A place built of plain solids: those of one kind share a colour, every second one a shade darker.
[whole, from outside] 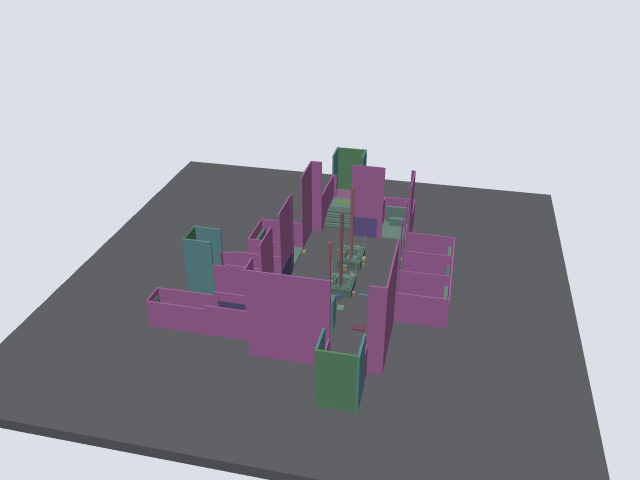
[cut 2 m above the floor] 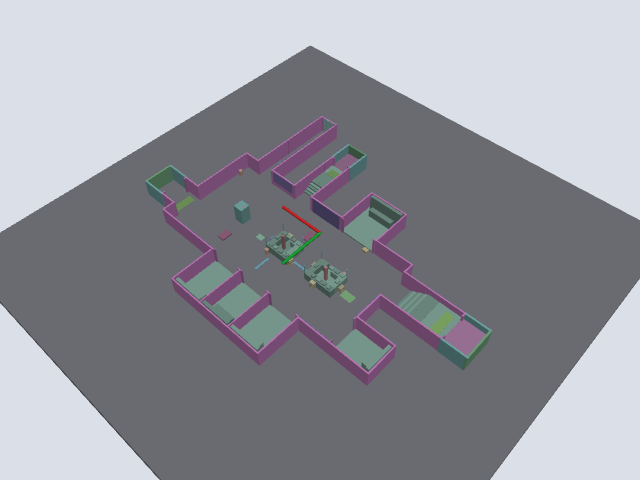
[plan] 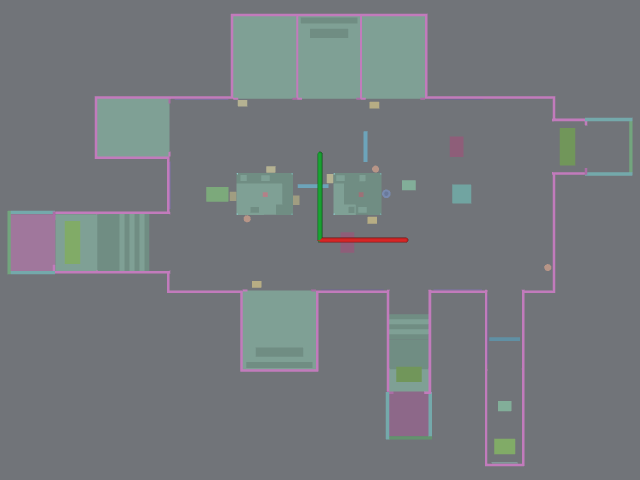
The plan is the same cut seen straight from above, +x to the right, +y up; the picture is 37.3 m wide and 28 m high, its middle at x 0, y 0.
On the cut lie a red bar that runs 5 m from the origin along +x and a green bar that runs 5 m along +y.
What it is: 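Galleried; 4 x 2 bays of 5.6 m, ceiling 8.7 m; aisles mid-bay 2.1 to 3.2 m broad; islands of stalls round the columns; counters 0.9 m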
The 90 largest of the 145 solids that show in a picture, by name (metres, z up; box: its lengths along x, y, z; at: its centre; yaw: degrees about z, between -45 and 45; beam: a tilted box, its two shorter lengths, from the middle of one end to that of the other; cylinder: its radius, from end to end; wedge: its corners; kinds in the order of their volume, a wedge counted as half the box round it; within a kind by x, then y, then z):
{
 "wall_1": {"box": [2.63, 0.15, 4.31], "at": [-14.27, -1.88, 2.1]},
 "wall_2": {"box": [2.63, 0.15, 4.31], "at": [-14.27, 1.59, 2.1]},
 "wall_3": {"box": [0.15, 3.66, 3.22], "at": [-13.07, 6.55, 1.56]},
 "wall_4": {"box": [4.33, 0.15, 3.22], "at": [-10.98, 4.8, 1.56]},
 "wall_5": {"box": [4.36, 0.15, 3.22], "at": [-10.96, 8.31, 1.56]},
 "wall_6": {"box": [4.29, 0.15, 4.51], "at": [-10.89, -1.88, 2.21]},
 "wall_7": {"box": [4.29, 0.15, 4.51], "at": [-10.89, 1.59, 2.21]},
 "wall_8": {"box": [0.15, 1.29, 8.7], "at": [-8.86, -2.45, 4.3]},
 "wall_9": {"box": [0.15, 3.36, 8.7], "at": [-8.86, 3.19, 4.3]},
 "wall_10": {"box": [3.77, 0.15, 8.7], "at": [-6.94, 8.31, 4.3]},
 "wall_11": {"box": [4.42, 0.15, 8.7], "at": [-6.72, -3.02, 4.3]},
 "wall_12": {"box": [0.15, 4.94, 3.22], "at": [-5.13, 10.73, 1.56]},
 "wall_13": {"box": [0.15, 4.72, 3.22], "at": [-4.58, -5.33, 1.56]},
 "wall_14": {"box": [3.88, 0.15, 3.22], "at": [-3.27, 13.13, 1.56]},
 "wall_15": {"box": [4.57, 0.15, 3.22], "at": [-2.37, -7.61, 1.56]},
 "wall_16": {"box": [0.12, 4.82, 3.22], "at": [-1.33, 10.64, 1.56]},
 "wall_17": {"box": [0.15, 4.72, 3.22], "at": [-0.16, -5.33, 1.56]},
 "wall_18": {"box": [3.73, 0.15, 3.22], "at": [0.53, 13.13, 1.56]},
 "wall_19": {"box": [4.27, 0.15, 8.7], "at": [1.91, -3.02, 4.3]},
 "wall_20": {"box": [0.12, 4.82, 3.22], "at": [2.4, 10.64, 1.56]},
 "wall_21": {"box": [0.15, 1.49, 3.9], "at": [3.97, -8.24, 1.9]},
 "wall_22": {"box": [0.15, 4.68, 4.09], "at": [3.97, -5.24, 2.0]},
 "wall_23": {"box": [3.88, 0.15, 3.22], "at": [4.33, 13.13, 1.56]},
 "wall_24": {"box": [0.15, 4.94, 3.22], "at": [6.2, 10.73, 1.56]},
 "wall_25": {"box": [0.15, 1.49, 3.9], "at": [6.41, -8.24, 1.9]},
 "wall_26": {"box": [0.15, 4.68, 4.09], "at": [6.41, -5.24, 2.0]},
 "wall_27": {"box": [3.43, 0.15, 8.7], "at": [8.05, -3.02, 4.3]},
 "wall_28": {"box": [0.15, 5.7, 2.85], "at": [9.69, -10.35, 1.38]},
 "wall_29": {"box": [0.15, 4.68, 3.25], "at": [9.69, -5.24, 1.57]},
 "wall_30": {"box": [7.6, 0.15, 8.7], "at": [9.92, 8.31, 4.3]},
 "wall_31": {"box": [2.32, 0.15, 2.85], "at": [10.78, -13.12, 1.38]},
 "wall_32": {"box": [0.15, 5.7, 2.85], "at": [11.86, -10.35, 1.38]},
 "wall_33": {"box": [0.15, 4.68, 3.25], "at": [11.86, -5.24, 1.57]},
 "wall_34": {"box": [1.93, 0.15, 8.7], "at": [12.75, -3.02, 4.3]},
 "wall_35": {"box": [0.15, 7.04, 8.7], "at": [13.64, 0.43, 4.3]},
 "wall_36": {"box": [0.15, 1.45, 8.7], "at": [13.64, 7.66, 4.3]},
 "wall_37": {"box": [2.06, 0.15, 3.05], "at": [14.56, 3.88, 1.48]},
 "wall_38": {"box": [2.06, 0.15, 3.05], "at": [14.56, 7.01, 1.48]},
 "piece_1": {"box": [2.44, 3.31, 1.31], "at": [-14.21, -0.15, 0.6]},
 "piece_2": {"box": [0.35, 2.96, 2.05], "at": [-12.74, 6.55, 1.15]},
 "piece_3": {"box": [1.01, 3.31, 1.31], "at": [-12.49, -0.15, 0.6]},
 "piece_4": {"box": [0.55, 1.86, 0.95], "at": [-11.99, 6.55, 0.59]},
 "piece_5": {"box": [0.29, 3.33, 1.31], "at": [-11.84, -0.15, 0.6]},
 "piece_6": {"box": [0.29, 3.33, 1.13], "at": [-11.55, -0.15, 0.52]},
 "piece_7": {"box": [0.29, 3.33, 0.95], "at": [-11.26, -0.15, 0.42]},
 "piece_8": {"box": [0.29, 3.33, 0.77], "at": [-10.97, -0.15, 0.34]},
 "piece_9": {"box": [4.21, 3.36, 0.22], "at": [-10.89, 6.55, 0.06]},
 "piece_10": {"box": [0.29, 3.33, 0.59], "at": [-10.68, -0.15, 0.24]},
 "piece_11": {"box": [0.62, 1.22, 0.95], "at": [-4.56, 2.69, 0.42]},
 "piece_12": {"box": [1.61, 0.62, 0.95], "at": [-4.07, 1.77, 0.42]},
 "piece_13": {"box": [3.25, 2.42, 0.17], "at": [-3.23, 2.69, 0.04]},
 "piece_14": {"box": [3.29, 0.62, 0.95], "at": [-3.23, 3.6, 0.42]},
 "piece_15": {"box": [3.73, 4.82, 0.22], "at": [-3.19, 10.64, 0.06]},
 "piece_16": {"box": [2.23, 0.55, 0.95], "at": [-3.19, 12.05, 0.59]},
 "piece_17": {"box": [3.33, 0.35, 2.05], "at": [-3.19, 12.8, 1.15]},
 "piece_18": {"box": [3.87, 0.35, 2.05], "at": [-2.37, -7.29, 1.15]},
 "piece_19": {"box": [2.77, 0.55, 0.95], "at": [-2.37, -6.54, 0.59]},
 "piece_20": {"box": [4.27, 4.6, 0.22], "at": [-2.37, -5.24, 0.06]},
 "piece_21": {"box": [0.99, 0.62, 0.95], "at": [-2.07, 1.77, 0.42]},
 "piece_22": {"box": [0.62, 1.22, 0.95], "at": [-1.89, 2.69, 0.42]},
 "piece_23": {"box": [3.73, 4.82, 0.22], "at": [0.53, 10.64, 0.06]},
 "piece_24": {"box": [2.23, 0.55, 0.95], "at": [0.53, 12.05, 0.59]},
 "piece_25": {"box": [3.33, 0.35, 2.05], "at": [0.53, 12.8, 1.15]},
 "piece_26": {"box": [0.62, 1.22, 0.95], "at": [1.09, 2.69, 0.42]},
 "piece_27": {"box": [1.31, 0.62, 0.95], "at": [1.43, 1.77, 0.42]},
 "piece_28": {"box": [2.77, 2.42, 0.17], "at": [2.18, 2.69, 0.04]},
 "piece_29": {"box": [2.81, 0.62, 0.95], "at": [2.18, 3.6, 0.42]},
 "piece_30": {"box": [0.62, 1.22, 0.95], "at": [3.28, 2.69, 0.42]},
 "piece_31": {"box": [3.73, 4.82, 0.22], "at": [4.26, 10.64, 0.06]},
 "piece_32": {"box": [2.23, 0.55, 0.95], "at": [4.26, 12.05, 0.59]},
 "piece_33": {"box": [3.33, 0.35, 2.05], "at": [4.26, 12.8, 1.15]},
 "piece_34": {"box": [2.29, 1.3, 0.89], "at": [5.19, -8.19, 0.4]},
 "piece_35": {"box": [2.29, 1.76, 0.89], "at": [5.19, -6.66, 0.4]},
 "piece_36": {"box": [2.31, 0.29, 0.89], "at": [5.19, -5.64, 0.4]},
 "piece_37": {"box": [2.31, 0.29, 0.73], "at": [5.19, -5.35, 0.31]},
 "wing_1": {"box": [2.78, 0.2, 6.81], "at": [-16.84, -1.9, 3.35]},
 "wing_2": {"box": [2.78, 0.2, 6.81], "at": [-16.84, 1.61, 3.35]},
 "wing_3": {"box": [0.2, 2.78, 6.39], "at": [3.94, -10.25, 3.15]},
 "wing_4": {"box": [0.2, 2.78, 6.39], "at": [6.43, -10.25, 3.15]},
 "wing_5": {"box": [2.78, 0.2, 5.55], "at": [16.85, 3.85, 2.73]},
 "wing_6": {"box": [2.78, 0.2, 5.55], "at": [16.85, 7.03, 2.73]},
 "street_1": {"box": [2.6, 3.31, 1.31], "at": [-16.73, -0.15, 0.6]},
 "street_2": {"box": [2.29, 2.6, 0.89], "at": [5.19, -10.14, 0.4]},
 "opp_1": {"box": [0.2, 3.71, 6.81], "at": [-18.14, -0.15, 3.35]},
 "opp_2": {"box": [2.69, 0.2, 6.39], "at": [5.19, -11.54, 3.15]},
 "opp_3": {"box": [0.2, 3.38, 5.55], "at": [18.14, 5.44, 2.73]},
 "pillar_1": {"box": [1.1, 1.1, 3.25], "at": [8.27, 2.69, 1.57]},
 "column_1": {"box": [0.28, 0.28, 8.7], "at": [-3.19, 2.65, 4.3]},
 "column_2": {"box": [0.28, 0.28, 8.7], "at": [2.4, 2.65, 4.3]},
 "column_3": {"box": [0.28, 0.28, 8.7], "at": [7.98, 2.65, 4.3]}
}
